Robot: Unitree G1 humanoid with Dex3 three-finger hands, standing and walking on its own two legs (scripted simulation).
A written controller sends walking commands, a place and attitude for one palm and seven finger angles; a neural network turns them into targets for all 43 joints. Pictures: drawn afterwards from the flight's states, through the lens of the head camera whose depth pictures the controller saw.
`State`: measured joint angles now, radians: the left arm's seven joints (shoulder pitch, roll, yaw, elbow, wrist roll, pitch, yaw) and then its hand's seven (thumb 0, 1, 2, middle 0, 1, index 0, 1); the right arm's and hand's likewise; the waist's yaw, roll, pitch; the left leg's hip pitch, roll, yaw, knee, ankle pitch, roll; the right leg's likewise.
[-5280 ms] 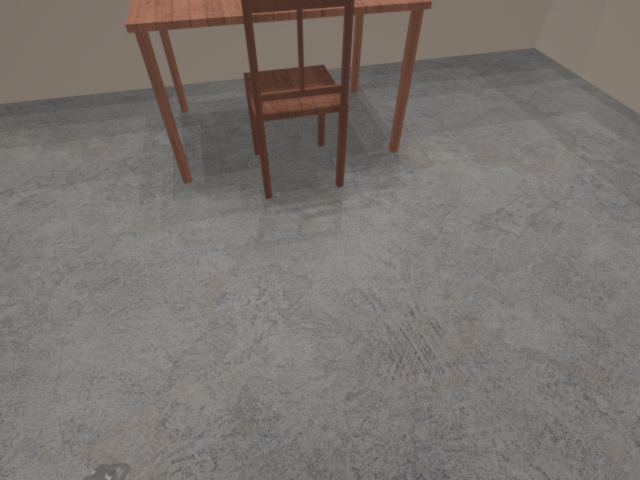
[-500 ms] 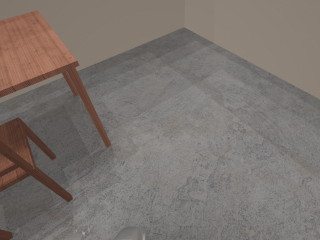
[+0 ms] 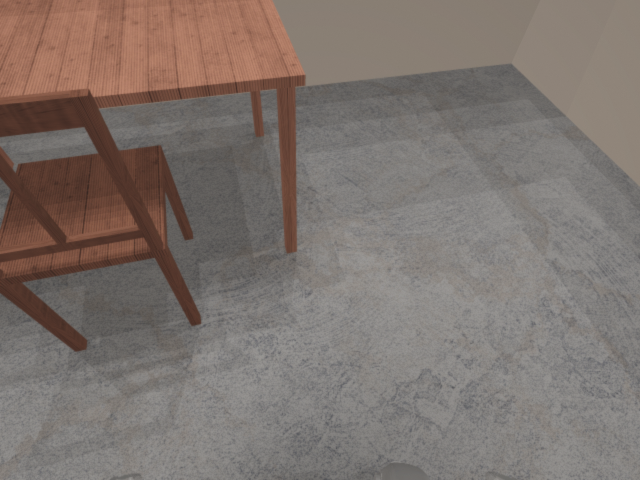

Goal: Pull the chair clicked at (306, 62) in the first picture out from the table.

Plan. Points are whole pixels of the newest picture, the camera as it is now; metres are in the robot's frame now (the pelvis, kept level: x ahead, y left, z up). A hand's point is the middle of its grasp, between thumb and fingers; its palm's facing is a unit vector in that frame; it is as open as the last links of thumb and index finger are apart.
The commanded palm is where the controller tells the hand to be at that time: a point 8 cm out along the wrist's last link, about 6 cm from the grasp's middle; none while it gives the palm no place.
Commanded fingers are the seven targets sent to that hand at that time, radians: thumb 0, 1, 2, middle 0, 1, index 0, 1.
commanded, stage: turn to face it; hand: left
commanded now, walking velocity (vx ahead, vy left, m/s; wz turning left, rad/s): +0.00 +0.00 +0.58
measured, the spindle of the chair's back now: (25, 196) +0.57 +0.61 -0.10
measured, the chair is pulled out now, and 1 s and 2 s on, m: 0.00 0.00 0.00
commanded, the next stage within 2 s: take the last steps up to it in 0.46 s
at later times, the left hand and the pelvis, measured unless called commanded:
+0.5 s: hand out of the picture -0.02 +0.18 -0.16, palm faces +0.28 -0.92 -0.26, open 7.4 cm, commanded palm none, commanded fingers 0.00 0.90 0.90 -0.20 -0.30 -0.20 -0.30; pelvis -0.02 -0.03 +0.00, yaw +16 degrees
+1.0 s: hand out of the picture +0.00 +0.20 -0.16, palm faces +0.35 -0.91 -0.21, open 7.4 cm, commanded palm none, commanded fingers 0.00 0.90 0.90 -0.20 -0.30 -0.20 -0.30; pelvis +0.01 +0.00 +0.00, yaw +20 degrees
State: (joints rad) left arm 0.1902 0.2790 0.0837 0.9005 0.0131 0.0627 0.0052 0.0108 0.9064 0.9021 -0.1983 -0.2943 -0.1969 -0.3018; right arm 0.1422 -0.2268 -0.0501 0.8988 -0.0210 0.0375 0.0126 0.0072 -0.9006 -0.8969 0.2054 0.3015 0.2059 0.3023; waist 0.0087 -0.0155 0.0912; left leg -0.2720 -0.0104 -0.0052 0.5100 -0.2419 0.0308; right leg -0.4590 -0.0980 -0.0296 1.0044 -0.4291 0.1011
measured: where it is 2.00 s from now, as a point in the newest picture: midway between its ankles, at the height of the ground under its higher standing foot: (267, 457)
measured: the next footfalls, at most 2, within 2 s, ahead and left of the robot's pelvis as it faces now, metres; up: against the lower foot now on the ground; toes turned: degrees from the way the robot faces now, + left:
right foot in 0.16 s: +0.05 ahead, -0.14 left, +0.00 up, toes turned +3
left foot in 0.58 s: -0.04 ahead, +0.10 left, +0.00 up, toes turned +22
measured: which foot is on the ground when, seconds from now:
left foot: down 0.00-0.16, up 0.18-0.56, down 0.58-1.00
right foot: up 0.00-0.14, down 0.16-0.58, up 0.60-1.00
